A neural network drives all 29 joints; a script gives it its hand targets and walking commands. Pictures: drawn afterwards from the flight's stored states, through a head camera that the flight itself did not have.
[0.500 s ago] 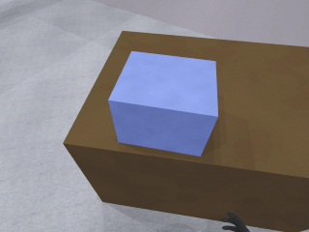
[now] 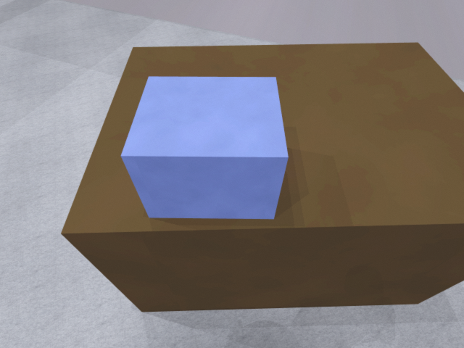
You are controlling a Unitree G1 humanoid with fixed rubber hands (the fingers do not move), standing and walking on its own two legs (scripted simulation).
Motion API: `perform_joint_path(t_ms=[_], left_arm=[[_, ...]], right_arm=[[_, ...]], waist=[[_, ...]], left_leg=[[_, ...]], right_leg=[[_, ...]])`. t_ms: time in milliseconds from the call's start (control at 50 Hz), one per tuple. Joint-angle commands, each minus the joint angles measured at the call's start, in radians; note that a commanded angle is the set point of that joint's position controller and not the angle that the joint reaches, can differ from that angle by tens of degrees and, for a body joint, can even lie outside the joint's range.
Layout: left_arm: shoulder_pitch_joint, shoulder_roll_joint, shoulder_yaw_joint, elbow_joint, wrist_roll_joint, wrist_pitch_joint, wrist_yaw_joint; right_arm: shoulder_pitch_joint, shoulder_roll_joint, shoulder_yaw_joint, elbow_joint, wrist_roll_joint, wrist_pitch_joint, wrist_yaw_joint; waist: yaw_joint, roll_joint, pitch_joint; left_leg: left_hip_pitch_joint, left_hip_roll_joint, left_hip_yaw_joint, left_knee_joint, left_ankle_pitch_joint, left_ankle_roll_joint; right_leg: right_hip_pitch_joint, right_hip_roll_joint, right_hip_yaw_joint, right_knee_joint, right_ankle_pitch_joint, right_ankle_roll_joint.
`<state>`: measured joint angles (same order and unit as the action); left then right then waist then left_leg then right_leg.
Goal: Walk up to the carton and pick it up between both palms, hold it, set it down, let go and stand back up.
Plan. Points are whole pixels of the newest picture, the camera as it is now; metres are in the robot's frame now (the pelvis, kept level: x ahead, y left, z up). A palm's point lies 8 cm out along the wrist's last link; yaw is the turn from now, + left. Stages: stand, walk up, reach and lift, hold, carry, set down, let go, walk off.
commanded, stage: walk up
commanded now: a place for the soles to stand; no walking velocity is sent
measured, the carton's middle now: (211, 148) +0.50 +0.05 +0.03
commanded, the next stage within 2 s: none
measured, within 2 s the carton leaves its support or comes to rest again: neither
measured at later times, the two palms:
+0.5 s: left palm out of the picture +0.07 +0.26 -0.12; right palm out of the picture +0.03 -0.24 -0.13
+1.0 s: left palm out of the picture +0.09 +0.32 -0.12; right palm out of the picture -0.02 -0.17 -0.11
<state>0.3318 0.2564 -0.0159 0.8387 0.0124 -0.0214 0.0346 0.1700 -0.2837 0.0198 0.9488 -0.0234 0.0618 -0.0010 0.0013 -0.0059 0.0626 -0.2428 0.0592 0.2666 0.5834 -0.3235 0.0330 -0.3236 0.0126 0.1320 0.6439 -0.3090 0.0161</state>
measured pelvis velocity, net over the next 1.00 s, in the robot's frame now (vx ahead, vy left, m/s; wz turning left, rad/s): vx -0.03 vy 0.08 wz -0.13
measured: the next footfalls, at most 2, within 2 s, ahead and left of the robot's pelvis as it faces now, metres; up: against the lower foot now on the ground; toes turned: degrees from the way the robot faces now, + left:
right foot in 1.04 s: -0.01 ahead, -0.05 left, +0.00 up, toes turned -4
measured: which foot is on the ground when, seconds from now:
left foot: down 0.00-1.00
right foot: down 0.00-0.80, up 0.82-1.00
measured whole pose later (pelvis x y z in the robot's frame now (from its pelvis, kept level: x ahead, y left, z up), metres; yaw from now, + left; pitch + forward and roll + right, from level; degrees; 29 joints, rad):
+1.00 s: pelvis -0.03 +0.08 +0.01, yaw -7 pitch -1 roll +0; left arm 0.20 0.28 0.00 0.87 0.04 0.02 0.03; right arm 0.29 -0.21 0.01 0.87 -0.01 0.02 0.01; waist -0.02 -0.04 0.04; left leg -0.25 -0.02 0.02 0.55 -0.28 0.03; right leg -0.30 0.00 0.04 0.68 -0.44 0.02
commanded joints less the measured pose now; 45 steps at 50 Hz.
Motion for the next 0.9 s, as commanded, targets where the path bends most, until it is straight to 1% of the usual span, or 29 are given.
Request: perform_joint_path(t_ms=[0, 60, 80, 120, 180, 220, 260, 280, 300, 320, 340, 360, 380, 400, 440, 480, 540, 580, 600, 620, 640, 680, 700, 740, 760, 780, 800, 840, 880], left_arm=[[0.044, 0.185, 0.049, -0.065, -0.001, -0.009, 0.009], [0.031, 0.174, 0.044, -0.068, 0.003, -0.003, 0.008], [0.023, 0.153, 0.04, -0.074, 0.001, -0.003, 0.006], [0.055, 0.108, 0.024, -0.067, 0.0, -0.002, 0.005], [0.069, 0.092, 0.027, -0.069, 0.009, 0.004, 0.01], [0.083, 0.091, 0.032, -0.074, 0.009, 0.004, 0.007], [0.08, 0.135, 0.038, -0.065, 0.003, -0.008, 0.006], [0.083, 0.169, 0.041, -0.055, -0.01, -0.012, 0.007], [0.098, 0.193, 0.05, -0.051, -0.011, -0.014, 0.008], [0.086, 0.214, 0.057, -0.044, -0.01, -0.012, 0.009], [0.073, 0.194, 0.049, -0.042, -0.007, -0.01, 0.01], [0.046, 0.162, 0.038, -0.044, -0.003, -0.01, 0.008], [0.031, 0.141, 0.029, -0.043, -0.003, -0.011, 0.008], [0.036, 0.115, 0.018, -0.032, -0.003, -0.01, 0.004], [0.054, 0.091, 0.01, -0.023, -0.005, -0.014, 0.002], [0.04, 0.138, 0.035, -0.053, 0.008, -0.012, 0.026], [0.081, 0.182, 0.057, -0.049, -0.001, -0.005, 0.054], [0.076, 0.208, 0.068, -0.063, 0.002, 0.0, 0.06], [0.049, 0.225, 0.075, -0.076, 0.005, 0.003, 0.064], [0.017, 0.235, 0.083, -0.09, 0.006, 0.006, 0.068], [-0.021, 0.228, 0.087, -0.101, 0.009, 0.009, 0.068], [-0.082, 0.207, 0.088, -0.128, 0.016, 0.014, 0.063], [-0.11, 0.179, 0.069, -0.124, 0.017, 0.016, 0.048], [-0.171, 0.154, 0.05, -0.122, 0.028, 0.031, 0.023], [-0.088, 0.097, 0.031, -0.11, 0.028, 0.033, 0.011], [-0.031, 0.073, 0.026, -0.107, 0.013, 0.035, 0.013], [-0.054, 0.102, 0.038, -0.081, 0.025, 0.046, 0.023], [-0.095, 0.111, 0.043, -0.049, 0.014, 0.051, 0.01], [-0.068, 0.08, 0.035, -0.017, 0.024, 0.038, -0.003]], right_arm=[[0.01, -0.09, -0.017, -0.067, -0.002, -0.01, -0.001], [0.064, -0.093, -0.021, -0.053, 0.002, -0.024, -0.001], [0.071, -0.114, -0.028, -0.057, 0.003, -0.025, -0.005], [0.051, -0.156, -0.039, -0.048, 0.0, -0.027, -0.014], [0.021, -0.142, -0.03, -0.07, 0.002, -0.025, -0.014], [-0.025, -0.123, -0.017, -0.067, 0.001, -0.018, -0.007], [-0.006, -0.101, -0.008, -0.061, 0.002, -0.008, 0.0], [0.017, -0.085, -0.001, -0.051, 0.007, -0.002, 0.005], [0.048, -0.07, 0.002, -0.052, 0.005, -0.001, 0.007], [0.061, -0.066, 0.006, -0.042, 0.007, -0.004, 0.006], [0.097, -0.063, 0.005, -0.039, 0.006, -0.016, 0.005], [0.111, -0.068, 0.008, -0.021, 0.012, -0.029, 0.005], [0.113, -0.089, 0.001, -0.012, 0.015, -0.04, 0.003], [0.102, -0.114, -0.004, -0.006, 0.013, -0.045, 0.0], [0.088, -0.132, -0.011, 0.0, 0.008, -0.046, -0.007], [-0.007, -0.191, -0.041, -0.049, -0.019, -0.02, -0.002], [-0.003, -0.135, -0.036, -0.081, -0.011, 0.017, 0.012], [-0.017, -0.112, -0.031, -0.115, -0.006, 0.032, 0.021], [0.002, -0.087, -0.025, -0.128, -0.002, 0.037, 0.021], [0.022, -0.077, -0.023, -0.134, -0.008, 0.037, 0.016], [0.049, -0.084, -0.023, -0.132, -0.012, 0.031, 0.01], [0.072, -0.116, -0.038, -0.129, -0.011, 0.016, 0.003], [0.119, -0.094, -0.033, -0.11, 0.006, 0.003, 0.002], [0.168, -0.089, -0.043, -0.097, 0.026, -0.019, 0.012], [0.155, -0.125, -0.049, -0.111, 0.02, -0.03, 0.014], [0.097, -0.205, -0.067, -0.145, 0.027, -0.032, 0.009], [0.059, -0.209, -0.073, -0.148, 0.032, -0.03, 0.001], [0.02, -0.117, -0.055, -0.15, 0.023, -0.038, -0.006], [0.056, -0.132, -0.059, -0.147, 0.011, -0.054, -0.009]], waist=[[0.0, -0.083, -0.036], [-0.015, -0.105, -0.068], [-0.018, -0.055, -0.06], [0.0, 0.038, -0.087], [0.014, 0.09, -0.056], [0.042, 0.054, -0.003], [0.021, -0.009, 0.035], [0.012, -0.088, 0.05], [0.01, -0.089, 0.032], [0.001, -0.133, 0.025], [-0.018, -0.127, -0.009], [-0.019, -0.09, -0.059], [-0.021, -0.106, -0.082], [-0.015, -0.057, -0.083], [0.008, -0.011, -0.084], [0.031, 0.093, -0.035], [0.034, 0.017, -0.101], [0.042, -0.07, -0.085], [0.029, -0.126, -0.055], [0.02, -0.162, -0.033], [0.008, -0.176, -0.032], [-0.009, -0.161, -0.074], [-0.034, -0.148, -0.137], [-0.072, -0.081, -0.17], [-0.025, 0.037, -0.177], [0.003, 0.149, -0.136], [-0.001, 0.137, -0.071], [0.017, 0.036, 0.059], [0.02, 0.126, 0.043]], left_leg=[[0.112, 0.034, -0.155, -0.034, -0.04, 0.006], [0.187, 0.073, -0.187, -0.109, -0.006, 0.026], [0.205, 0.103, -0.208, -0.146, -0.021, 0.036], [0.166, 0.229, -0.237, -0.236, 0.001, 0.106], [0.048, 0.314, -0.204, -0.259, 0.01, 0.145], [-0.052, 0.267, -0.147, -0.234, -0.072, 0.107], [-0.026, 0.122, -0.081, -0.103, -0.064, 0.036], [0.002, 0.074, -0.101, -0.039, -0.062, 0.015], [0.026, 0.05, -0.118, -0.008, -0.1, -0.002], [0.057, 0.036, -0.143, -0.02, -0.105, -0.005], [0.089, 0.046, -0.175, -0.065, -0.046, -0.002], [0.134, 0.064, -0.172, -0.113, 0.003, 0.004], [0.182, 0.089, -0.198, -0.148, 0.088, 0.014], [0.196, 0.112, -0.189, -0.174, 0.14, 0.025], [0.205, 0.145, -0.171, -0.181, 0.301, 0.042], [0.17, 0.118, -0.114, -0.086, 0.4, 0.051], [0.062, 0.088, -0.112, 0.031, 0.222, 0.05], [-0.001, 0.009, -0.128, 0.172, 0.011, 0.008], [-0.054, -0.033, -0.178, 0.217, -0.174, -0.017], [-0.102, -0.025, -0.247, 0.306, -0.279, -0.026], [-0.152, -0.007, -0.291, 0.349, -0.292, -0.03], [-0.16, -0.002, -0.318, 0.324, -0.239, -0.036], [-0.059, 0.003, -0.311, 0.152, -0.197, -0.03], [0.102, -0.026, -0.251, -0.137, 0.134, -0.014], [0.152, 0.088, -0.427, -0.197, 0.208, 0.009], [0.08, 0.268, -0.633, -0.284, 0.134, 0.08], [-0.113, 0.353, -0.702, -0.314, 0.02, 0.153], [-0.102, 0.211, -0.548, -0.294, 0.075, 0.104], [-0.038, 0.151, -0.505, -0.26, 0.188, 0.048]], right_leg=[[-0.136, -0.158, 0.269, -0.223, 0.175, -0.151], [-0.174, -0.104, 0.203, -0.174, 0.134, -0.118], [-0.219, -0.068, 0.155, -0.125, 0.129, -0.097], [-0.142, 0.003, -0.013, 0.06, 0.121, -0.054], [-0.072, -0.023, -0.065, 0.091, -0.041, -0.049], [-0.003, -0.029, -0.056, -0.003, -0.012, -0.067], [-0.037, -0.091, 0.106, -0.133, 0.181, -0.103], [-0.092, -0.137, 0.228, -0.197, 0.194, -0.136], [-0.112, -0.187, 0.312, -0.259, 0.127, -0.169], [-0.137, -0.196, 0.343, -0.294, 0.093, -0.177], [-0.114, -0.198, 0.316, -0.276, 0.134, -0.179], [-0.086, -0.16, 0.236, -0.25, 0.175, -0.148], [-0.073, -0.116, 0.163, -0.195, 0.272, -0.119], [-0.072, -0.083, 0.09, -0.149, 0.319, -0.098], [-0.044, -0.062, 0.027, -0.093, 0.369, -0.08], [-0.057, -0.064, 0.015, -0.016, 0.485, -0.096], [0.001, -0.111, 0.123, 0.002, 0.434, -0.148], [-0.037, -0.209, 0.312, -0.13, 0.359, -0.224], [-0.062, -0.274, 0.452, -0.206, 0.312, -0.276], [-0.077, -0.328, 0.541, -0.25, 0.265, -0.312], [-0.047, -0.351, 0.541, -0.251, 0.271, -0.322], [-0.001, -0.308, 0.444, -0.188, 0.385, -0.285], [-0.005, -0.229, 0.338, -0.154, 0.377, -0.221], [-0.034, -0.085, 0.132, -0.002, 0.358, -0.098], [-0.104, -0.012, 0.047, 0.113, 0.204, -0.045], [-0.172, 0.05, -0.046, 0.125, -0.202, -0.007], [-0.073, -0.01, -0.036, 0.242, -0.31, 0.003], [-0.122, -0.02, -0.032, 0.221, -0.223, 0.004], [-0.093, -0.039, -0.061, 0.123, -0.138, 0.003]])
